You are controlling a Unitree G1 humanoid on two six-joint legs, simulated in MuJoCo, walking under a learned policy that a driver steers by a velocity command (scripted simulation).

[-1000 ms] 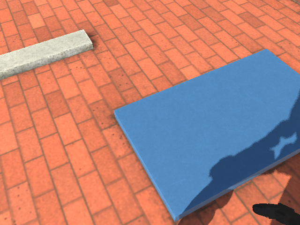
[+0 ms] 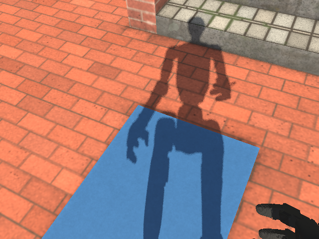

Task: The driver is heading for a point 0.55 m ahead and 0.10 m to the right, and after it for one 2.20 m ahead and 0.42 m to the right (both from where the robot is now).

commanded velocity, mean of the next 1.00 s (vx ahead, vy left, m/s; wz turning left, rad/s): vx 0.28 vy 0.00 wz -0.45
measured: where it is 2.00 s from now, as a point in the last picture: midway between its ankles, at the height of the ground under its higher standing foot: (230, 232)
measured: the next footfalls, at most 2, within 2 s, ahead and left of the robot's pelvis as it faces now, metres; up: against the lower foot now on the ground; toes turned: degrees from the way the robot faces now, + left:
left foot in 0.02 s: +0.21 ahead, +0.13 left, +0.06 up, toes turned +0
right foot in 0.52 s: +0.17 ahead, -0.15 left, +0.00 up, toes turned -19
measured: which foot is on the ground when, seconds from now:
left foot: up 0.00-0.00, down 0.02-0.50, up 0.52-0.96, down 0.98-1.00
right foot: down 0.00-0.06, up 0.08-0.50, down 0.52-1.00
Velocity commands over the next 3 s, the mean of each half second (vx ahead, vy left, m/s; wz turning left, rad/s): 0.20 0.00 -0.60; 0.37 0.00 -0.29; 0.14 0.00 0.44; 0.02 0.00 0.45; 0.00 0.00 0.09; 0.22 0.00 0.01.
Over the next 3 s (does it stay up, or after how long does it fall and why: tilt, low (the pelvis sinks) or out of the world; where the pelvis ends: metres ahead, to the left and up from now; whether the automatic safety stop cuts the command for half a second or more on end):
stays up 0.57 -0.12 0.05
